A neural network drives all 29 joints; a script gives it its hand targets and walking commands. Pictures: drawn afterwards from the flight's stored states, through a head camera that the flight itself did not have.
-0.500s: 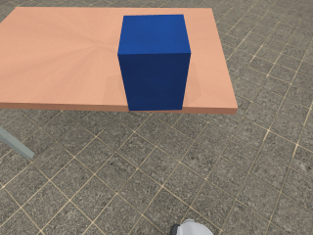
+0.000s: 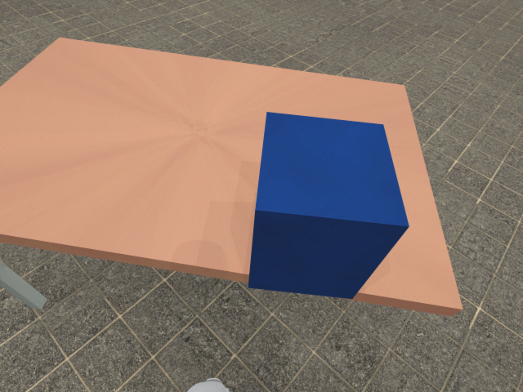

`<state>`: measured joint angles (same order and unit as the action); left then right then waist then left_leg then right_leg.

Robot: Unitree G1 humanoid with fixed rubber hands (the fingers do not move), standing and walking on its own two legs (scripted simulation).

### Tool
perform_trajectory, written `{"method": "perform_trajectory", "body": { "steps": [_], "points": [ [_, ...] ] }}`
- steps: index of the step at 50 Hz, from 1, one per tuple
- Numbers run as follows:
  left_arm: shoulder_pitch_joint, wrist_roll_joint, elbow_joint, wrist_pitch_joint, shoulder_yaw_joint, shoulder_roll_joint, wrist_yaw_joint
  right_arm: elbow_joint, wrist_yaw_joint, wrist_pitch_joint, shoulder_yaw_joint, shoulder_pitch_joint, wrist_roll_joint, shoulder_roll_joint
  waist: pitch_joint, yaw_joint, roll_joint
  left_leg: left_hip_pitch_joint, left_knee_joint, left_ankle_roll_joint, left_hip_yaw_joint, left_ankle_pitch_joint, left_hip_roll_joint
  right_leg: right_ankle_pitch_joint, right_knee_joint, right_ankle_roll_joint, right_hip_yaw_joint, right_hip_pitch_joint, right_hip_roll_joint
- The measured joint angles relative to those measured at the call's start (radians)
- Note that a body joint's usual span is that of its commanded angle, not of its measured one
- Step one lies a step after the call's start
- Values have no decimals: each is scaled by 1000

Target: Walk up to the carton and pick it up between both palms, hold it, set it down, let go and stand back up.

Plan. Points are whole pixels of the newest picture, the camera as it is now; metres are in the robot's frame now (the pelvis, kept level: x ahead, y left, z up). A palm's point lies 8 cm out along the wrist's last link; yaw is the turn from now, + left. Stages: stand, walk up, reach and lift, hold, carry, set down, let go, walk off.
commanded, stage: walk up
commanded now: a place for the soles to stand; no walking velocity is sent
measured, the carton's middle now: (311, 210) +0.43 -0.06 +0.01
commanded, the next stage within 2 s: none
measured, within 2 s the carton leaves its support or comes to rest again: neither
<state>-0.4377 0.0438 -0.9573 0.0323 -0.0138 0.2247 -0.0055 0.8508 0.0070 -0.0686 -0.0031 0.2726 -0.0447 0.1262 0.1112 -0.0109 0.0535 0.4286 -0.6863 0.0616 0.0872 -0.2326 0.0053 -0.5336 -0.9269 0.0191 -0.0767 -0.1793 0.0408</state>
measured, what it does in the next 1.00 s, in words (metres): steps on the spot: right foot, then left foot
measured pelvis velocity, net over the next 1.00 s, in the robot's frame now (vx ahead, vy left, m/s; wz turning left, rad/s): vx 0.01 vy -0.04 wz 0.02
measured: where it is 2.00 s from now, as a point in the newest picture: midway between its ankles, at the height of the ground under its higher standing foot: outside the picture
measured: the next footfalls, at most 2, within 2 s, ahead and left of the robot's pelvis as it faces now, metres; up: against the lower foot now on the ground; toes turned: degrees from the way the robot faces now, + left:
right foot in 0.40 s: +0.09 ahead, -0.11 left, +0.00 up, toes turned +12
left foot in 0.78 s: +0.00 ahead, +0.12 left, +0.00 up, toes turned +11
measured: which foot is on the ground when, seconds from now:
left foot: down 0.00-0.44, up 0.46-0.76, down 0.78-1.00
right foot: up 0.00-0.38, down 0.40-1.00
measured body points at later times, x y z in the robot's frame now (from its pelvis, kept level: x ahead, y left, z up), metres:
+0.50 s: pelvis +0.03 -0.03 +0.01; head +0.07 -0.05 +0.46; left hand +0.11 +0.21 -0.12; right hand +0.11 -0.28 -0.14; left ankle +0.07 +0.08 -0.70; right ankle +0.07 -0.12 -0.72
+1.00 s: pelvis +0.01 -0.04 +0.02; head +0.01 -0.03 +0.47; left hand +0.00 +0.20 -0.14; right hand -0.01 -0.28 -0.12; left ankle -0.04 +0.09 -0.71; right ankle +0.08 -0.12 -0.72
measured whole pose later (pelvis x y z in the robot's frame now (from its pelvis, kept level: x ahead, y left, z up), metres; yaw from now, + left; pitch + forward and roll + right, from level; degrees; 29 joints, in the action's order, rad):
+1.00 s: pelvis +0.01 -0.04 +0.02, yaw +1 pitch -2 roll +1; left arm -0.33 0.02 -1.02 0.00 -0.03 0.23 0.00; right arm 1.02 0.01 -0.02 -0.04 0.39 -0.01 0.19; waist 0.05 -0.01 0.05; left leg 0.11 -0.45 -0.01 -0.01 -0.31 -0.01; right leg -0.13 -0.48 0.06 -0.06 -0.30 -0.01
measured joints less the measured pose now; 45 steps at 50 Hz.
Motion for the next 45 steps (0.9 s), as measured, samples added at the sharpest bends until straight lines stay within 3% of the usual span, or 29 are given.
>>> {"method": "perform_trajectory", "body": {
  "steps": [2,4,8,12,18,20,21,24,27,31,37,39,41,45],
  "points": [
    [15,-2,11,-20,-5,-5,-4,9,11,15,8,22,25,21,-5,14,-23,-44,42,4,-21,-7,6,-15,-190,-5,12,-90,-29],
    [34,-8,22,-29,-6,-2,-4,17,23,26,14,52,35,39,-14,25,-38,-101,123,14,-32,24,11,14,-264,-10,21,-165,-35],
    [90,-9,51,-26,3,22,-6,43,28,22,11,111,34,45,-14,30,-30,-189,232,4,-44,60,9,123,-205,-20,77,-254,-9],
    [152,-17,51,-38,9,29,-16,71,27,32,-3,129,37,27,-6,19,1,-209,223,-2,-42,40,-8,223,-83,-30,107,-272,15],
    [209,-24,42,-58,-7,-11,-40,34,19,68,1,42,22,44,20,27,2,-153,113,-10,-1,-16,-26,252,118,-41,58,-209,1],
    [219,-24,43,-61,-8,-22,-41,23,18,79,4,7,22,65,17,29,-13,-125,75,-19,11,-31,-26,256,207,-26,49,-158,-15],
    [224,-24,42,-60,-7,-31,-41,22,17,85,6,-13,24,81,17,24,-33,-109,54,-23,15,-39,-16,209,253,2,48,-137,-26],
    [234,-29,47,-55,-5,-47,-33,19,21,95,9,-62,27,119,27,26,-102,-82,-14,-34,-16,-122,15,236,283,33,29,-135,-61],
    [243,-46,42,-57,10,-28,-31,23,35,111,7,-74,20,114,6,13,-79,-47,-189,-45,-49,-293,-19,278,312,40,44,-144,-40],
    [252,-45,62,-57,18,-12,-34,36,31,111,6,-69,26,114,-20,3,-60,-52,-281,-61,-113,-301,-29,343,399,44,46,-151,-35],
    [238,-30,58,-62,4,-30,-25,73,20,94,-1,-5,28,121,-61,2,-84,-211,7,-70,-112,-265,7,359,408,50,4,-158,-55],
    [223,-28,46,-68,-4,-32,-19,84,18,87,-4,19,29,113,-74,0,-85,-266,138,-60,-100,-167,3,352,392,48,-11,-163,-61],
    [201,-31,21,-77,-5,-19,-14,97,14,80,-11,39,26,87,-84,-3,-47,-289,179,-62,-93,-87,-12,343,383,39,3,-160,-51],
    [140,-35,-19,-74,-10,-2,-2,129,8,66,-22,107,33,58,-121,14,-16,-305,221,-56,-106,-111,-8,253,410,-2,8,-147,-58]
  ]
}}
